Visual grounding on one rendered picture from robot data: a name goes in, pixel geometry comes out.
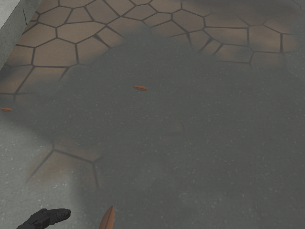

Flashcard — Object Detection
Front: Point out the robot left hand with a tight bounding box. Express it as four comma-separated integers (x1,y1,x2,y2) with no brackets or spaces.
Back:
16,208,71,229

